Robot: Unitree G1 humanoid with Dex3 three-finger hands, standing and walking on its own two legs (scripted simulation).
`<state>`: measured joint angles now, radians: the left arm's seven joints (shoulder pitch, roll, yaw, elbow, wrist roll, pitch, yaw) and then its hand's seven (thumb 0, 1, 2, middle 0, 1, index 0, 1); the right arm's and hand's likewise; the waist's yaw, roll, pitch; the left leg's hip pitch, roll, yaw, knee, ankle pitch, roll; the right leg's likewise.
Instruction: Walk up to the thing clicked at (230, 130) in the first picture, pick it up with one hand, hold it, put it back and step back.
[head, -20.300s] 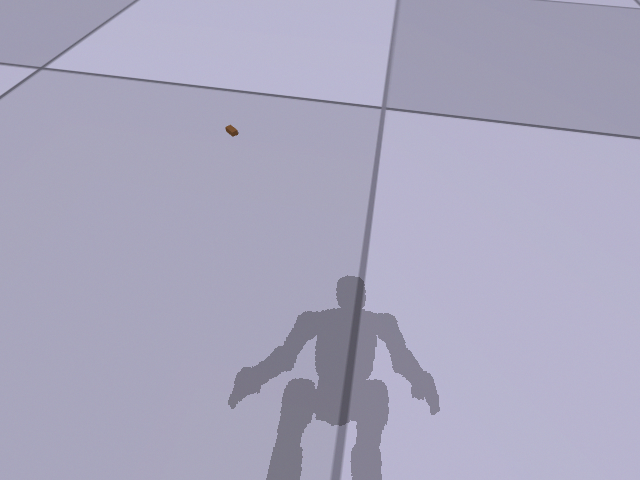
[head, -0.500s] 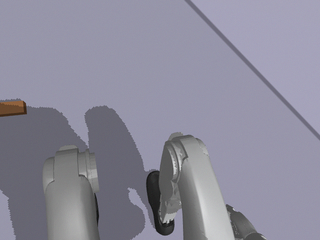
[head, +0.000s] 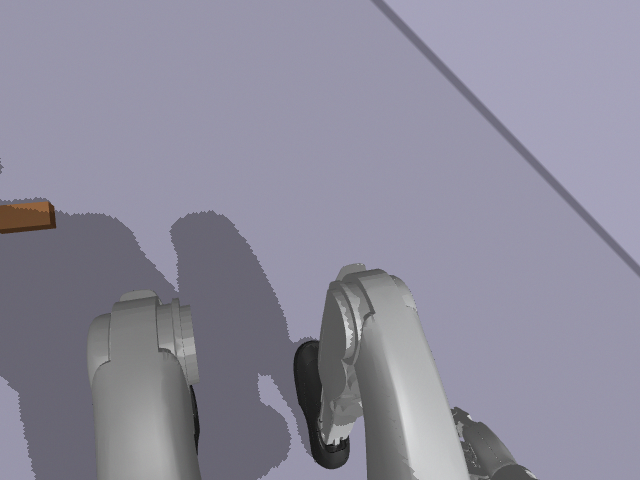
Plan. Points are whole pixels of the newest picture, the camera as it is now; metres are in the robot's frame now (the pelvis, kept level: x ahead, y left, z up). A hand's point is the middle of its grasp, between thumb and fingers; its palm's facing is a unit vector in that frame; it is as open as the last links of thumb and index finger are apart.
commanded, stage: rise first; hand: left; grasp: from above
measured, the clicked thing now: (25, 217) +0.44 +0.34 -0.30
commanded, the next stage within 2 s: approach in 0.62 s
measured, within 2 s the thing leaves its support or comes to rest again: neither
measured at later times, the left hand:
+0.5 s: hand out of the picture +0.40 +0.37 -0.17, palm faces -0.45 -0.11 -0.89, open 12.0 cm
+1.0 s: hand out of the picture +0.41 +0.35 -0.17, palm faces -0.46 -0.08 -0.89, open 12.2 cm
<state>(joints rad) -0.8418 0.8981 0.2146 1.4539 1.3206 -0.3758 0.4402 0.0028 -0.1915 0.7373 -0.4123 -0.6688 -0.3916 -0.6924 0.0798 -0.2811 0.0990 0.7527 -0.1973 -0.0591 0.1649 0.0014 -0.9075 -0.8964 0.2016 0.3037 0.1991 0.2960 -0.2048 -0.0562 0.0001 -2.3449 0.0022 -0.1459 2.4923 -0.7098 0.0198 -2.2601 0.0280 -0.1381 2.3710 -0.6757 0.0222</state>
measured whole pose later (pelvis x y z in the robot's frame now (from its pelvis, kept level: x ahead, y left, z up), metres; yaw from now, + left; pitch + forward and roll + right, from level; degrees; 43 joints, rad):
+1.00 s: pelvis +0.00 +0.00 +0.00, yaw +1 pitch +32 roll -9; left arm -0.94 0.86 0.08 1.51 1.33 -0.36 0.44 0.00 -0.22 0.75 -0.39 -0.71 -0.38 -0.73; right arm 0.09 -0.28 0.11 0.76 -0.18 -0.08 0.15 0.00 -0.90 -0.89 0.20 0.30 0.20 0.30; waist -0.22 -0.06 -0.02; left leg -2.34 0.00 -0.13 2.47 -0.69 0.01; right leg -2.27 0.02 -0.13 2.36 -0.66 0.02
